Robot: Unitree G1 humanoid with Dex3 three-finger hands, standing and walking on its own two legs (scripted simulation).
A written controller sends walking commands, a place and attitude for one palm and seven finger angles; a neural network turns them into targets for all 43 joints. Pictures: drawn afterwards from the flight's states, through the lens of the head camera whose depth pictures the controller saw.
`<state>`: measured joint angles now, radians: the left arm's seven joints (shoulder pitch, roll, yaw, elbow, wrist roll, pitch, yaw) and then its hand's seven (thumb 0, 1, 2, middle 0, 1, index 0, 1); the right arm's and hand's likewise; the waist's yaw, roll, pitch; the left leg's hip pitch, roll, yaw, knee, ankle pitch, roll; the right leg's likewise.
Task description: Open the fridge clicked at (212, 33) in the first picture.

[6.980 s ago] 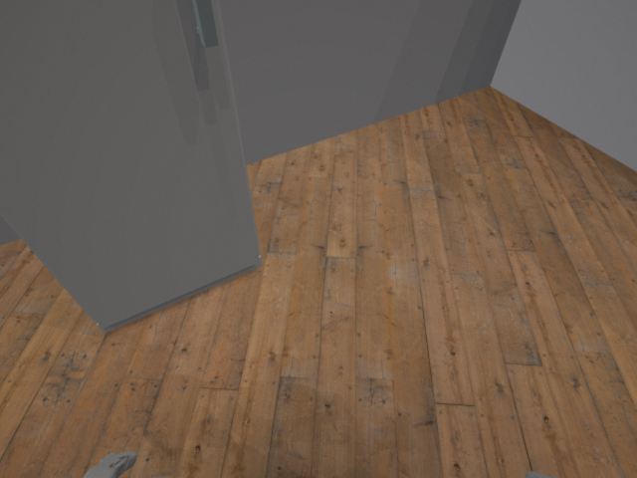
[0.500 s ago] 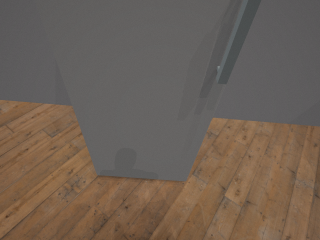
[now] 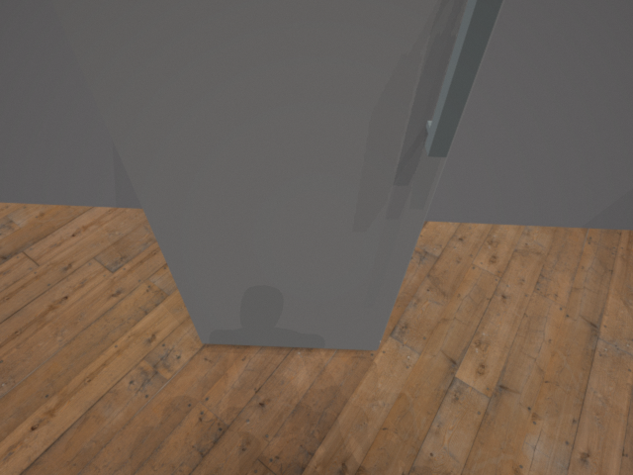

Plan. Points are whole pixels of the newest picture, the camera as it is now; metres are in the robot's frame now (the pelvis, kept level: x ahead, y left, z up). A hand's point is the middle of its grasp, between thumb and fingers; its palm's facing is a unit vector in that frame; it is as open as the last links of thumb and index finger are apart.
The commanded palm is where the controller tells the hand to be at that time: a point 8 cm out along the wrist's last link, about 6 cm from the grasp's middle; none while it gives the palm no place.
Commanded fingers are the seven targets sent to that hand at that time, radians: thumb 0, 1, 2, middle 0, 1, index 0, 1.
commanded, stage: shuffle to correct the standing spot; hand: right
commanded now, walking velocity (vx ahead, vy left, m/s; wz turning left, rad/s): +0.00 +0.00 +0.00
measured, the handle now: (461, 48) +0.56 -0.14 +0.27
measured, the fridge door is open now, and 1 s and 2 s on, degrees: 0 0 0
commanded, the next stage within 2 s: come to a stop and stand still in 0.42 s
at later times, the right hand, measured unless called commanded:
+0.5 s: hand out of the picture +0.04 -0.17 -0.19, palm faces +0.08 +0.98 -0.17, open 7.4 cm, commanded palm none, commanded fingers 0.00 -0.90 -0.90 0.20 0.30 0.20 0.30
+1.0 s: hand (443, 459) +0.19 -0.18 -0.17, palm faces +0.07 +0.95 -0.30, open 7.3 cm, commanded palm none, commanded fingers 0.00 -0.90 -0.90 0.20 0.30 0.20 0.30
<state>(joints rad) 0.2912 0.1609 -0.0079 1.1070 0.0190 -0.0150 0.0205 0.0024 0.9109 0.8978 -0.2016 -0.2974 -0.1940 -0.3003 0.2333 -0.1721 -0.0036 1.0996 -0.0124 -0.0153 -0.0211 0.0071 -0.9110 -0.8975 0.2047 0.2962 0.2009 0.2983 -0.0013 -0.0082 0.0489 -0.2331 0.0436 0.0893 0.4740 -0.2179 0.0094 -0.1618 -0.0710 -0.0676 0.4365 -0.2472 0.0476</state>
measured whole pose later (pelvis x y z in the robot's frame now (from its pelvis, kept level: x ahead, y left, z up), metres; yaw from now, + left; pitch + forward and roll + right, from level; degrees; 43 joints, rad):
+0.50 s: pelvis +0.07 -0.01 -0.02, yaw -2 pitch +1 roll +0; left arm 0.36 0.12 0.00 1.11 0.02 -0.02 0.02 0.00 0.91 0.90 -0.20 -0.30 -0.19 -0.30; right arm 0.35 -0.13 -0.04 1.10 -0.03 -0.05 -0.02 0.01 -0.91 -0.90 0.20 0.30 0.20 0.30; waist 0.00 0.00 0.05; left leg -0.23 0.06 0.11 0.65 -0.43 0.00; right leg -0.24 -0.07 -0.08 0.73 -0.47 -0.01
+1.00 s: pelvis +0.14 +0.02 -0.01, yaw -2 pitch -1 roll -3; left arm 0.19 0.18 0.06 1.04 0.01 0.04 0.03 0.00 0.91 0.90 -0.20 -0.30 -0.20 -0.30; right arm 0.17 -0.17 -0.05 0.97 -0.03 -0.01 -0.05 0.01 -0.92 -0.90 0.20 0.30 0.20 0.30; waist -0.01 -0.01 0.14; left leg -0.37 0.07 0.09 0.61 -0.23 0.06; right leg -0.40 0.01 -0.01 1.15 -0.54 0.01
